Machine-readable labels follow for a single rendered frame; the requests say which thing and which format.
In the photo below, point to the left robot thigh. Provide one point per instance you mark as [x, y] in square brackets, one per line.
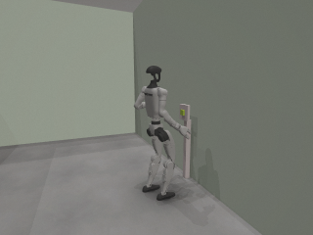
[157, 144]

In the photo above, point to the robot torso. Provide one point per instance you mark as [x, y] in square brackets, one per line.
[151, 104]

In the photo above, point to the panel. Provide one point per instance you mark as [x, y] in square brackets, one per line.
[186, 142]

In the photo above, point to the robot left upper arm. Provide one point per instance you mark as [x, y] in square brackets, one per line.
[140, 99]

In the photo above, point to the robot right hand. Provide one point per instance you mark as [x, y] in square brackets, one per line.
[183, 131]

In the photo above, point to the robot right forearm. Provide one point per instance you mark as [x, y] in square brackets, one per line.
[171, 121]

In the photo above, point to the robot right upper arm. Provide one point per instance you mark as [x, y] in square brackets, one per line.
[162, 96]

